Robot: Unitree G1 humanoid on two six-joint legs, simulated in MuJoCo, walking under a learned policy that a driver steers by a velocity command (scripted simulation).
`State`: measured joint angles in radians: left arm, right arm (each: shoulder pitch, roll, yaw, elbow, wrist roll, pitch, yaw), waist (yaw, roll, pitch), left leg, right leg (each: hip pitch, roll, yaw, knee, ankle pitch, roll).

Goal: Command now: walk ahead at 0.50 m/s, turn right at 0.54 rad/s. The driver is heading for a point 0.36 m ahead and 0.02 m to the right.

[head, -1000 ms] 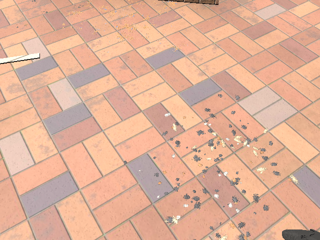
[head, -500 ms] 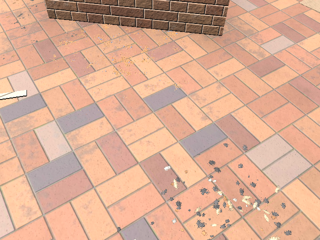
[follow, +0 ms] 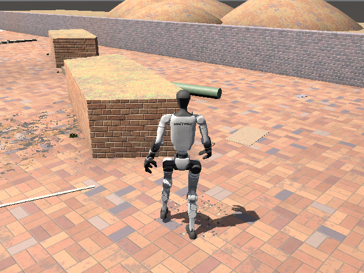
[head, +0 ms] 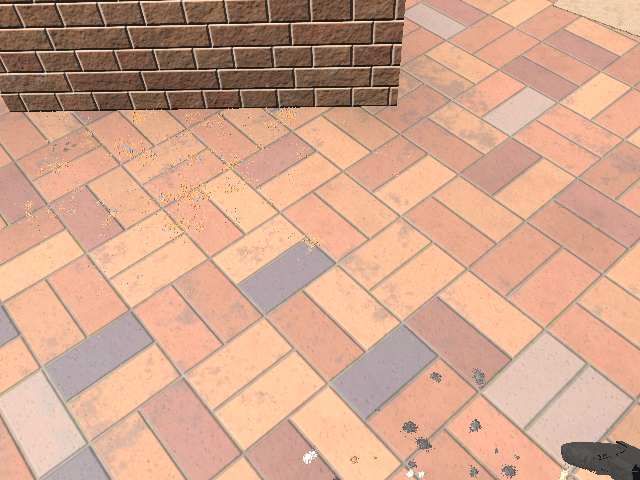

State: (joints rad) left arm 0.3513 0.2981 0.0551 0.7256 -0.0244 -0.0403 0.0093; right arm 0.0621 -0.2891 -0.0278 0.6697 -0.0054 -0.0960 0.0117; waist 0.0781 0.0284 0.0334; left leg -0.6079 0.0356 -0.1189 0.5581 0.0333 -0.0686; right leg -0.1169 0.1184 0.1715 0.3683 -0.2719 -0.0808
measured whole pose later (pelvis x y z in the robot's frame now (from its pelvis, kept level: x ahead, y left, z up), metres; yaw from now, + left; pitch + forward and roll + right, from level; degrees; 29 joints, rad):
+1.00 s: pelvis +0.32 +0.00 -0.01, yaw -13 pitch -1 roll +0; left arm 0.18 0.23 0.04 0.82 0.02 0.01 0.01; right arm 0.22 -0.24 -0.02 0.92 -0.01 -0.01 -0.02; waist 0.00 -0.01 0.02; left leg -0.21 0.03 -0.01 0.54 -0.32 -0.02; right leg -0.29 0.01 0.02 0.51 -0.20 0.00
